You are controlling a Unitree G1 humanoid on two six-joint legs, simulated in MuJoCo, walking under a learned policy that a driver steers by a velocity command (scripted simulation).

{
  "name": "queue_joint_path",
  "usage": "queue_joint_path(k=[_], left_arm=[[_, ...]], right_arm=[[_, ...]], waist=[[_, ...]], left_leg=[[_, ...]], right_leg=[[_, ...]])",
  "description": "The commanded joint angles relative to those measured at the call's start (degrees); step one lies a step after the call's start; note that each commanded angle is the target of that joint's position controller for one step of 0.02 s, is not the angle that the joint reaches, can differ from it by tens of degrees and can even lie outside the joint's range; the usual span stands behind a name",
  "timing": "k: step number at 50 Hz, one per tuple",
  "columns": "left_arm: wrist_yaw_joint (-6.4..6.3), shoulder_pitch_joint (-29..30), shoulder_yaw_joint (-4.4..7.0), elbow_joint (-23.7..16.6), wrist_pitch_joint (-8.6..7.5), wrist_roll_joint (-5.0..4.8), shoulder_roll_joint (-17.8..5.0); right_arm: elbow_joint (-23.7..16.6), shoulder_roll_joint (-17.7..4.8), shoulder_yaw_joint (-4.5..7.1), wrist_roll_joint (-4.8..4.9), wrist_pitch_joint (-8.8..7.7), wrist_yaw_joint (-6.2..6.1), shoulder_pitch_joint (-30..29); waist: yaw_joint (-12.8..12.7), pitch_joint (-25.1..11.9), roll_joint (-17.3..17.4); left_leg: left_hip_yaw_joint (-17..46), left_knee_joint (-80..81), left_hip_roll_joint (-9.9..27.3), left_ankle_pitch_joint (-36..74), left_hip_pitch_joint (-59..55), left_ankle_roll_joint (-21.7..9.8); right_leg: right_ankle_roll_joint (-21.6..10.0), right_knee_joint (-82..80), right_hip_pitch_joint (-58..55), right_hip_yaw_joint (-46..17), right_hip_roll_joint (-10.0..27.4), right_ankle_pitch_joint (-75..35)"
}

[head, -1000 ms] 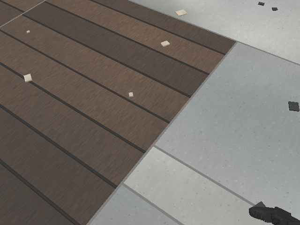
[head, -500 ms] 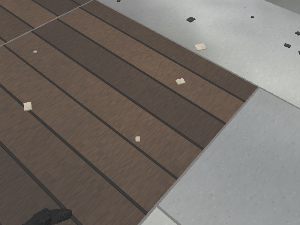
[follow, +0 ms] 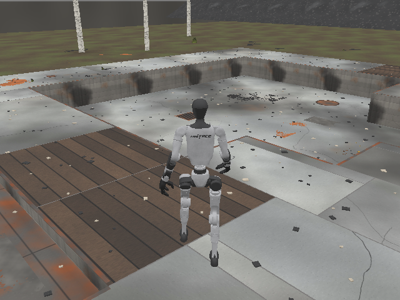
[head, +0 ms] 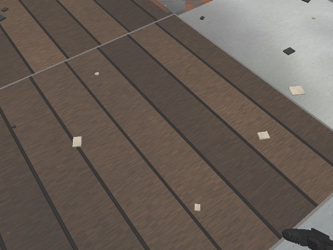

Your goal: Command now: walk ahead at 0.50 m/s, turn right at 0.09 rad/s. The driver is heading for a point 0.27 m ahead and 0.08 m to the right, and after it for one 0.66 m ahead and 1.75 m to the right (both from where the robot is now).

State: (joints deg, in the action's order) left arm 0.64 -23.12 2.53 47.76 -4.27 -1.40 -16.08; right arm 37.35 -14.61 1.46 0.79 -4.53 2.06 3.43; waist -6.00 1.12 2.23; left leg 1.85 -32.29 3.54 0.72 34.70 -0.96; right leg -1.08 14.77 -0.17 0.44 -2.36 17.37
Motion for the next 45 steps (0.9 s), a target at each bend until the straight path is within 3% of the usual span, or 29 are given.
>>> queue_joint_path(k=[1,2,3,4,5,6,7,8,9,11,14,17,21,25,26,28,29,30,31,32,33,34,35,36,37,39,42,45], left_arm=[[-0.61,-0.21,2.62,-1.91,0.40,-0.23,-10.60],[-0.76,1.01,2.70,-2.07,0.68,-0.23,-11.12],[-0.80,1.25,2.19,-2.34,0.71,0.19,-9.98],[-0.79,1.82,0.70,-4.36,0.43,1.69,-6.19],[-0.58,-6.78,-1.06,-4.91,-0.64,0.62,-0.06],[-0.50,-4.07,0.46,-3.65,-1.10,-0.79,-6.46],[-0.50,1.50,1.42,-5.15,-1.11,-1.49,-8.97],[-0.73,4.33,1.41,-5.70,-0.90,-0.87,-8.28],[-0.82,5.57,1.65,-5.99,-0.45,-0.14,-7.66],[-0.68,3.48,1.67,-5.47,1.06,-0.40,-5.44],[-0.82,5.08,1.66,-6.49,2.44,-0.07,-3.65],[-0.30,8.71,1.56,-7.85,2.36,0.12,-3.00],[1.29,16.84,0.85,-10.47,1.85,0.28,-1.68],[2.54,22.51,0.83,-13.96,1.88,0.09,-2.12],[2.81,22.83,1.02,-14.64,1.92,0.12,-2.53],[2.97,20.11,2.02,-15.07,2.28,0.29,-4.28],[2.84,14.85,3.09,-14.10,2.50,0.22,-6.03],[2.24,5.55,4.91,-11.72,2.64,0.09,-8.99],[0.93,-2.99,6.90,-9.89,3.27,0.01,-14.40],[0.88,0.15,7.14,-10.89,2.48,-0.20,-19.82],[1.22,-1.77,5.69,-12.10,1.68,0.10,-14.26],[1.37,0.31,4.79,-11.51,0.96,0.52,-11.43],[1.30,3.88,4.25,-11.86,0.71,0.28,-9.82],[1.13,7.62,3.67,-12.62,0.77,0.43,-7.98],[0.85,9.58,3.21,-13.65,0.72,1.16,-6.91],[0.39,10.22,3.32,-13.68,0.43,1.09,-7.45],[-0.72,7.83,3.84,-12.41,0.35,0.75,-9.36],[-1.34,5.49,3.95,-11.26,0.84,0.27,-9.59]], right_arm=[[-5.47,-5.71,1.93,0.09,-1.61,0.47,-3.34],[-4.42,-7.00,2.70,-0.09,-1.80,0.26,1.12],[-2.27,-9.67,4.04,-0.43,-1.81,-0.31,9.21],[-0.98,-14.31,5.30,-1.49,-1.61,-1.14,20.03],[-0.02,-17.55,5.85,-1.92,-1.00,-1.01,22.15],[-0.10,-11.86,4.69,-1.29,-0.72,-1.06,22.43],[0.04,-9.56,3.85,-0.79,-0.74,-1.29,19.16],[0.03,-8.16,3.29,-0.92,-0.85,-1.22,15.27],[0.21,-6.59,2.89,-1.14,-1.06,-1.01,12.32],[0.88,-5.43,2.86,-1.60,-1.91,-0.85,9.58],[2.65,-6.69,3.61,-1.57,-2.88,-1.11,8.94],[4.29,-7.82,4.07,-1.71,-2.59,-1.78,9.86],[5.92,-9.91,4.62,-1.20,-1.72,-2.42,12.03],[7.81,-11.61,5.31,-0.07,-0.16,-2.56,14.86],[8.03,-12.09,5.48,0.20,0.27,-2.62,14.85],[7.87,-13.85,5.94,0.65,1.02,-2.96,13.91],[7.70,-14.45,6.10,0.85,1.51,-3.15,13.27],[7.41,-13.86,5.75,1.09,1.78,-3.35,12.44],[6.24,-10.93,4.54,-0.42,1.30,-3.46,13.59],[2.87,-2.93,1.94,-2.05,-0.51,-2.51,18.61],[2.35,-8.40,2.78,0.24,-2.64,-1.71,11.37],[0.75,-10.31,3.30,1.97,-3.58,-1.39,6.64],[1.06,-9.45,3.01,1.03,-3.98,-1.80,6.52],[1.76,-9.72,3.35,-0.54,-3.81,-2.18,6.85],[1.97,-9.98,3.68,-0.98,-3.14,-2.11,8.15],[2.08,-8.74,3.60,-1.49,-1.86,-2.07,9.02],[0.59,-6.67,2.82,-1.84,-1.04,-2.31,4.15],[-0.83,-5.08,2.02,-1.44,-1.36,-1.76,-2.49]], waist=[[3.42,1.16,-7.12],[6.43,-1.19,-7.05],[10.28,-6.78,-6.07],[14.42,-16.47,0.34],[10.51,-24.37,16.20],[12.92,-21.84,10.22],[12.66,-13.03,6.74],[10.86,-8.74,3.10],[9.11,-5.31,3.03],[6.27,-3.26,4.41],[5.08,-0.74,2.10],[5.79,0.46,1.01],[8.95,2.78,-0.21],[10.54,4.58,-0.03],[10.14,4.28,0.37],[7.56,0.96,2.57],[4.33,-2.28,3.10],[-0.80,-7.05,1.87],[-3.66,-12.28,-5.49],[4.17,-17.73,-18.21],[-1.17,-21.55,-10.35],[-1.01,-13.00,-8.17],[1.85,-8.71,-3.63],[4.19,-5.82,-2.93],[6.09,-5.15,-4.20],[7.34,-4.41,-4.21],[6.20,-2.15,-4.35],[3.48,-1.27,-6.38]], left_leg=[[-0.60,3.50,-1.74,-4.08,-4.95,-1.79],[-1.82,5.55,-3.09,-4.65,-11.98,-2.81],[-1.70,5.41,-2.45,-3.50,-24.71,-4.42],[9.66,2.87,9.07,-1.01,-42.64,-8.20],[34.14,8.37,21.53,-11.39,-59.02,-16.50],[37.16,12.47,20.18,-20.18,-55.87,-15.57],[27.89,13.54,18.41,-19.24,-48.61,-13.07],[21.57,15.19,15.93,-14.91,-40.82,-11.70],[16.76,17.29,13.80,-11.12,-34.65,-11.08],[10.10,21.39,11.79,-6.98,-27.68,-10.60],[3.32,24.09,11.97,0.36,-25.27,-11.01],[-2.62,24.68,11.09,3.43,-27.27,-10.30],[-8.29,24.80,11.02,3.43,-29.81,-8.92],[-10.53,21.92,13.31,6.61,-37.63,-7.71],[-11.28,20.00,13.64,11.01,-39.17,-7.15],[-13.12,12.35,13.43,29.94,-40.78,-5.85],[-14.16,4.36,12.65,37.85,-40.18,-5.06],[-15.75,-7.87,10.35,37.29,-35.25,-3.22],[-15.77,-26.21,7.54,16.58,-20.04,-0.40],[-7.55,-44.63,-4.81,-34.61,4.94,2.79],[3.42,-48.85,-3.89,-33.97,11.06,1.64],[3.03,-46.80,-1.50,-28.12,14.59,0.29],[2.99,-41.70,1.04,-23.21,11.75,-0.13],[2.81,-36.94,2.62,-20.65,7.69,0.37],[3.25,-34.84,3.60,-18.71,3.76,0.80],[2.15,-30.83,3.28,-16.99,1.14,2.52],[1.05,-20.48,1.81,-9.19,1.61,4.80],[0.84,-6.75,-0.93,1.55,-2.03,5.06]], right_leg=[[-8.38,0.76,0.42,-10.32,16.29,-24.89],[-7.39,5.69,1.12,-9.39,14.94,-31.83],[-5.82,15.20,4.97,-7.38,11.90,-34.86],[-3.42,33.38,16.72,-4.67,7.74,-19.98],[-0.28,51.84,37.22,-3.62,-0.26,15.17],[-0.08,58.72,43.08,-9.03,2.27,15.36],[-0.18,59.70,45.92,-7.91,4.54,10.21],[0.12,57.76,44.05,-6.70,6.87,5.39],[0.42,55.13,42.17,-6.51,8.26,2.33],[0.82,53.07,36.92,-6.57,9.79,-1.16],[1.63,50.14,38.72,-7.12,10.18,-5.58],[1.89,41.92,40.94,-7.02,9.97,-13.86],[0.79,29.66,39.43,-2.63,9.10,-21.05],[-1.46,23.62,41.31,0.21,8.26,-15.98],[-2.33,22.76,40.41,1.37,7.43,-13.36],[-4.57,22.38,33.57,4.89,3.70,-7.14],[-6.05,21.62,26.48,6.42,1.12,-5.30],[-8.20,17.54,12.92,6.59,-1.56,-8.93],[-11.81,16.19,-4.83,-6.62,6.11,-10.50],[-22.96,9.26,-21.60,-40.21,19.67,-0.38],[-22.66,2.12,-22.76,-46.86,21.54,4.63],[-19.77,1.55,-16.71,-38.22,19.92,-0.15],[-17.65,1.95,-8.18,-31.23,17.29,-6.12],[-16.26,1.45,-0.61,-25.81,14.97,-12.31],[-15.93,0.18,4.15,-23.18,13.51,-16.27],[-16.38,-1.41,9.14,-20.38,12.20,-21.74],[-15.37,-2.10,13.12,-16.10,9.93,-24.00],[-12.50,-1.01,14.67,-14.17,7.24,-17.84]])
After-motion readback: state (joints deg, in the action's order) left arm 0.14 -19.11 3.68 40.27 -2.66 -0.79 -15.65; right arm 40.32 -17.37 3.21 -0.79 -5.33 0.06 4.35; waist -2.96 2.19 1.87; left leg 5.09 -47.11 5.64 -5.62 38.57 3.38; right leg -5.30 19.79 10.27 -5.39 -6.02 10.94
